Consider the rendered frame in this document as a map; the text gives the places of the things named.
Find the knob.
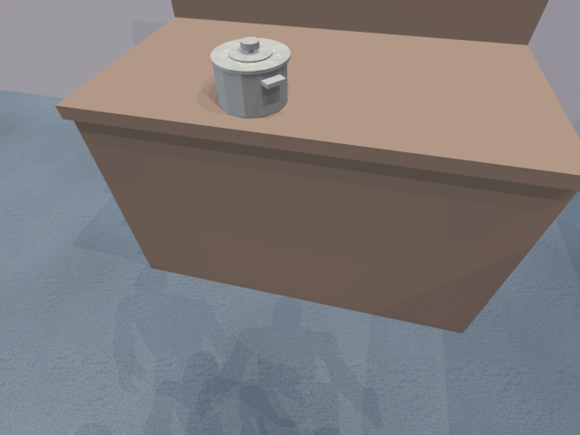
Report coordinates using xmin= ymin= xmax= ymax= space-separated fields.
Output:
xmin=240 ymin=37 xmax=260 ymax=51

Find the table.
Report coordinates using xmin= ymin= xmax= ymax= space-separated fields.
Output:
xmin=55 ymin=0 xmax=580 ymax=334

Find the pot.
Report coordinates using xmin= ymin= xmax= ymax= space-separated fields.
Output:
xmin=213 ymin=64 xmax=287 ymax=119

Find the lid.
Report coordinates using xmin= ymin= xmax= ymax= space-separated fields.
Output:
xmin=210 ymin=38 xmax=291 ymax=75

